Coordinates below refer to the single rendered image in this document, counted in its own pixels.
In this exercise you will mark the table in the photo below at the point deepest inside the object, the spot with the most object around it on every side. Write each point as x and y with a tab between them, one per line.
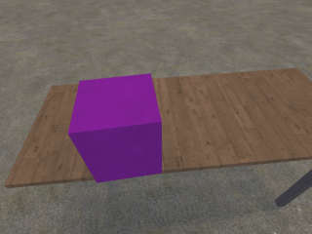
209	121

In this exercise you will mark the carton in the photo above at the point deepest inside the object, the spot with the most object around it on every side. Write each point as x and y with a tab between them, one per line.
116	127

